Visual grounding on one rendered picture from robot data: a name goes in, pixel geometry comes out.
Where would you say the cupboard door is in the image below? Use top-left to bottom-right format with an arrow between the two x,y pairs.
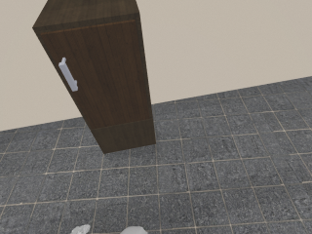
40,19 -> 150,129

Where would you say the handle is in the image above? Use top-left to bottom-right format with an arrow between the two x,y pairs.
58,57 -> 78,92

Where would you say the robot left hand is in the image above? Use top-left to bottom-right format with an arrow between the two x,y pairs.
70,224 -> 91,234

